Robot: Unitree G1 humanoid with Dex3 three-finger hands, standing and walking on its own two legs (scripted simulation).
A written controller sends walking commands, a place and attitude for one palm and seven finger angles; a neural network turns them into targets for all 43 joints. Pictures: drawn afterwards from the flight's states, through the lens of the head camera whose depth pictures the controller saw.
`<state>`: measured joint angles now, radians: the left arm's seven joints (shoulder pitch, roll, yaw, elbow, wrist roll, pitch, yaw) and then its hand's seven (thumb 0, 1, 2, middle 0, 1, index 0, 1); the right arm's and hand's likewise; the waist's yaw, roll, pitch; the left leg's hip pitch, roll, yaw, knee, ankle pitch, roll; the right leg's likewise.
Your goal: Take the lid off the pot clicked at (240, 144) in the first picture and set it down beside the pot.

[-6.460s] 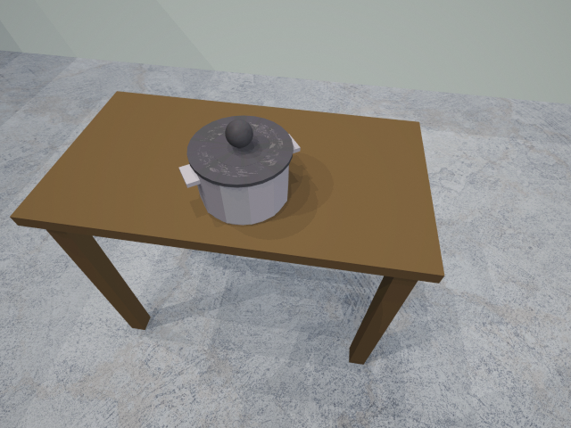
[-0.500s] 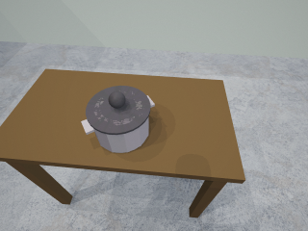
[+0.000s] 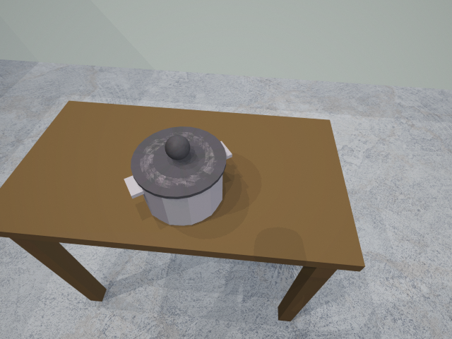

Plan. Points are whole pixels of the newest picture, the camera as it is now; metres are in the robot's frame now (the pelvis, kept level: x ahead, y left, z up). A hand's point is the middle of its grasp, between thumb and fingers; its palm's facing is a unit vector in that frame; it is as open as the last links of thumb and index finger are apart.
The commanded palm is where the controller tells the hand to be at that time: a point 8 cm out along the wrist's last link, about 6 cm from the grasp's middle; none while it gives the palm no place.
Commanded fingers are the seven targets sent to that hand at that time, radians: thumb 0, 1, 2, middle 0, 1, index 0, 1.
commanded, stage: lift the closed hand beside the body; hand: left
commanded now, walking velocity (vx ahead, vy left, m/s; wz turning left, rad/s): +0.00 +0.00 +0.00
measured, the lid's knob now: (177, 147) +0.47 +0.14 +0.06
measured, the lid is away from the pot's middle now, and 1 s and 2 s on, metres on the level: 0.00 0.00 0.00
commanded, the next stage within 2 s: raise the hand higher, near the body in 0.62 s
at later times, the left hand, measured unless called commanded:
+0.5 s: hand out of the picture +0.10 +0.20 -0.06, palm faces +0.20 -0.96 -0.22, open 3.6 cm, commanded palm +0.06 +0.26 -0.04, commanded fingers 0.00 0.90 0.90 -1.30 -1.50 -1.30 -1.50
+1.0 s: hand out of the picture +0.11 +0.25 -0.01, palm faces +0.28 -0.88 -0.38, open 3.1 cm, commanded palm +0.07 +0.29 +0.03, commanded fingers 0.00 0.90 0.90 -1.30 -1.50 -1.30 -1.50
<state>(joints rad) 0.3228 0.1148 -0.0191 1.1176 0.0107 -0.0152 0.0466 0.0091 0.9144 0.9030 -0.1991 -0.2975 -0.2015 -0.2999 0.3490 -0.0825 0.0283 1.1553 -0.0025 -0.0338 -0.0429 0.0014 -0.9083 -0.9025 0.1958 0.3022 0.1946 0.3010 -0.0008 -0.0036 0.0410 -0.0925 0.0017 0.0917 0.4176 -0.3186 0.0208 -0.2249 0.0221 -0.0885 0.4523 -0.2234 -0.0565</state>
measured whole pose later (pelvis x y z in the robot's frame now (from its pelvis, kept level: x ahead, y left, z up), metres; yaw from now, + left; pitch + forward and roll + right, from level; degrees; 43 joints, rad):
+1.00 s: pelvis -0.01 +0.02 -0.01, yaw +3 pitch -1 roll -1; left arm 0.63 0.25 0.12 -0.08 0.00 -0.06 0.10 0.02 0.90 0.90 -1.29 -1.49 -1.29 -1.50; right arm 0.22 -0.20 0.01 0.64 0.02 -0.18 -0.04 0.02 -0.90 -0.90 0.20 0.30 0.20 0.30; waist 0.04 0.04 0.02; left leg -0.16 -0.03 0.05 0.52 -0.35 0.05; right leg -0.26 -0.02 -0.12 0.51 -0.24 -0.03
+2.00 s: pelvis -0.01 +0.02 +0.00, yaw +2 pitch +1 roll -1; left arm 0.48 0.68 0.13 -0.39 0.73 0.03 -0.15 0.01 0.53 1.07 -1.16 -1.09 -1.17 -1.09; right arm 0.12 -0.31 0.03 0.55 0.03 0.08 -0.01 0.01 -0.90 -0.90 0.20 0.30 0.21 0.31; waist 0.07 0.14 -0.01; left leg -0.16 -0.03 0.06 0.44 -0.30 0.06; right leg -0.25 -0.01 -0.11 0.41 -0.18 -0.02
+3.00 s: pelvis -0.04 +0.03 +0.00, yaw +3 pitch +0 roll +0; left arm -0.24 0.68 -0.04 -0.09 0.77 0.09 -0.40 0.00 -0.31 1.43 -0.83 -0.08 -0.83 -0.08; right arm 0.12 -0.31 0.04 0.56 0.05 0.10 0.03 0.01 -0.91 -0.90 0.20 0.30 0.20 0.30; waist 0.04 0.12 0.02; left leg -0.17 -0.07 0.05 0.41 -0.24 0.08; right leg -0.27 -0.05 -0.12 0.41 -0.14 -0.01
